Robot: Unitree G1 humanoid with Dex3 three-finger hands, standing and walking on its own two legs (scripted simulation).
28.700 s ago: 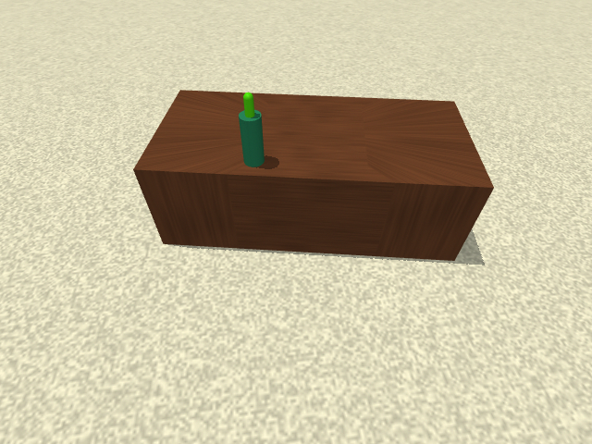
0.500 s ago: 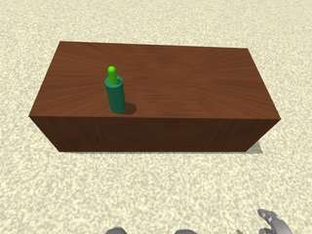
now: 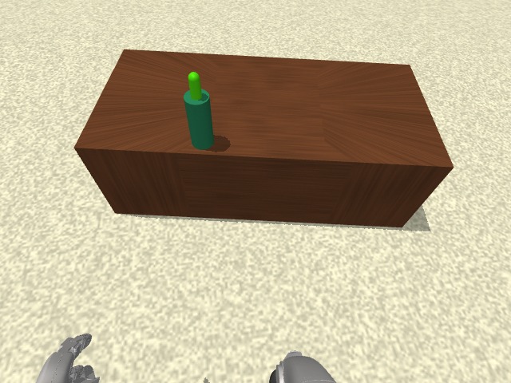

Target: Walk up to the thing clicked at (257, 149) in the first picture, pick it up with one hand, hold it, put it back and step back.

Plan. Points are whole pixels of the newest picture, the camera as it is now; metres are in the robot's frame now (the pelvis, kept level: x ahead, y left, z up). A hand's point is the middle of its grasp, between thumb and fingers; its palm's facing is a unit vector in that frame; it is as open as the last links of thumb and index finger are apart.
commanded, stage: step back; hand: left
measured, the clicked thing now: (198, 111) +0.89 +0.17 -0.20
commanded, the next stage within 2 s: stand in 1.92 s
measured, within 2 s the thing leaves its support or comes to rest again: neither
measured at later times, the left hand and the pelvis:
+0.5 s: hand out of the picture -0.10 +0.22 -0.11, palm faces -0.01 -0.88 -0.48, open 7.4 cm; pelvis -0.16 -0.06 +0.01, yaw -1 degrees
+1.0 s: hand out of the picture -0.20 +0.22 -0.13, palm faces +0.07 -0.91 -0.41, open 7.4 cm; pelvis -0.21 -0.06 +0.01, yaw +2 degrees
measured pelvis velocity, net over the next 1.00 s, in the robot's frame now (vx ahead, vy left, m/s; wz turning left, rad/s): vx -0.21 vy -0.06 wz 0.04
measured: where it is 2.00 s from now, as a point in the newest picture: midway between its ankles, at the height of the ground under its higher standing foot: outside the picture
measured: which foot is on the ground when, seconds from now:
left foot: down 0.00-0.28, up 0.30-0.62, down 0.64-0.92, up 0.94-1.00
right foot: up 0.00-0.24, down 0.26-1.00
